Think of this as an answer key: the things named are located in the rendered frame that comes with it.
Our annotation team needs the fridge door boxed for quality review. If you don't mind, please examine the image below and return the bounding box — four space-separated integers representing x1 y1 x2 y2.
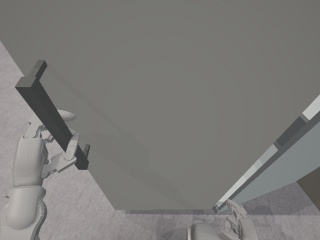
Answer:
0 0 320 210

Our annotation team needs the left robot forearm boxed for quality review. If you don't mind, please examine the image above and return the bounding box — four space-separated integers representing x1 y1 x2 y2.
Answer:
0 185 47 240

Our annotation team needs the handle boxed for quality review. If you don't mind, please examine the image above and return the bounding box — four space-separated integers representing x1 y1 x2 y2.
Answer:
15 60 90 170

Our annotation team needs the right robot hand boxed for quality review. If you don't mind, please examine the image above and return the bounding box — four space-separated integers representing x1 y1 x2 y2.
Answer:
221 199 260 240

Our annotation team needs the left robot hand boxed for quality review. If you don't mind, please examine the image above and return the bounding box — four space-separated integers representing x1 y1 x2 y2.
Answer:
12 109 80 187

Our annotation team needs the right robot thigh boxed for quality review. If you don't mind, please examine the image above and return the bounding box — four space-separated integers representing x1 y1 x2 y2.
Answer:
186 223 221 240

